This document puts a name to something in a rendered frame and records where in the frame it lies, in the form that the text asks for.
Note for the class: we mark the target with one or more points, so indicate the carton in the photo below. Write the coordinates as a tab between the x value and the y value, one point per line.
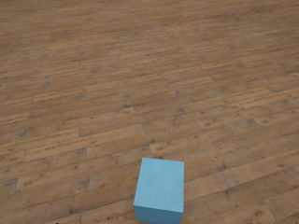
159	195

